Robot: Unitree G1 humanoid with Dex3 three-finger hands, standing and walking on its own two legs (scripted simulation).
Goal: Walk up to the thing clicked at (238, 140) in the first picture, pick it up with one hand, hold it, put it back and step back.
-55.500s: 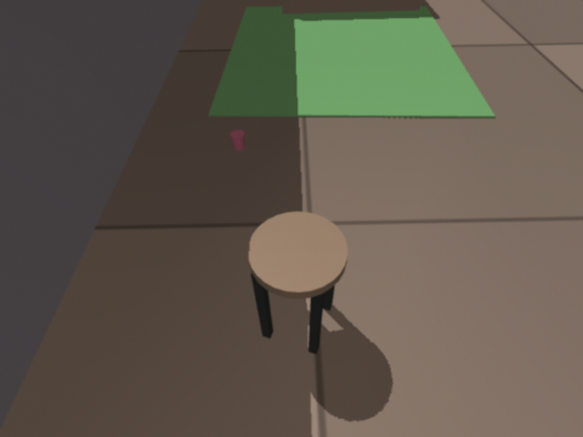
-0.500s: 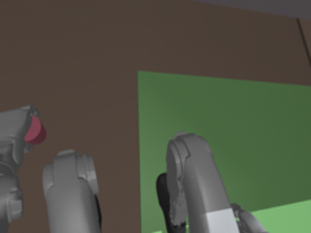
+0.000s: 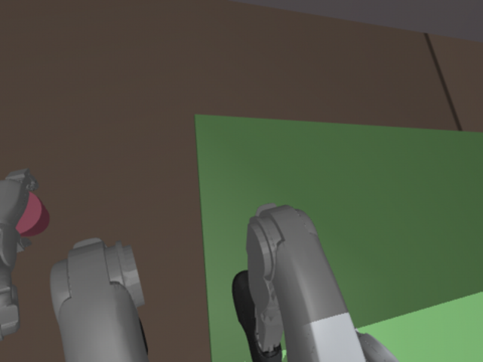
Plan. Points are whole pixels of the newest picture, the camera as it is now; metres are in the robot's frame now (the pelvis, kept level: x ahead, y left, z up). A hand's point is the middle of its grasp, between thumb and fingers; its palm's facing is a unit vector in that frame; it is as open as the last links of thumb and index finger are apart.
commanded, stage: open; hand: left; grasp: from above
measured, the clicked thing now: (24, 216) +0.39 +0.31 -0.25
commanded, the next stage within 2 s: withdraw in 0.48 s
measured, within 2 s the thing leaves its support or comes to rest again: neither
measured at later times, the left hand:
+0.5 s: hand (11, 219) +0.38 +0.31 -0.21, palm faces -0.44 -0.18 -0.88, open 13.4 cm
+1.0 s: hand out of the picture +0.39 +0.33 -0.10, palm faces -0.33 -0.07 -0.94, open 14.1 cm
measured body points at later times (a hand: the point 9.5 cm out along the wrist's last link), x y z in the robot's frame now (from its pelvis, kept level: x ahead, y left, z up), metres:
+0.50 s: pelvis +0.00 +0.00 +0.00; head +0.22 +0.11 +0.38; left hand +0.40 +0.32 -0.16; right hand +0.08 -0.26 -0.09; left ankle +0.07 +0.13 -0.26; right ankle +0.10 -0.13 -0.25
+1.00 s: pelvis +0.00 +0.00 +0.05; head +0.20 +0.07 +0.45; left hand +0.40 +0.33 -0.04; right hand +0.12 -0.26 -0.07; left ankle +0.07 +0.13 -0.26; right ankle +0.10 -0.13 -0.25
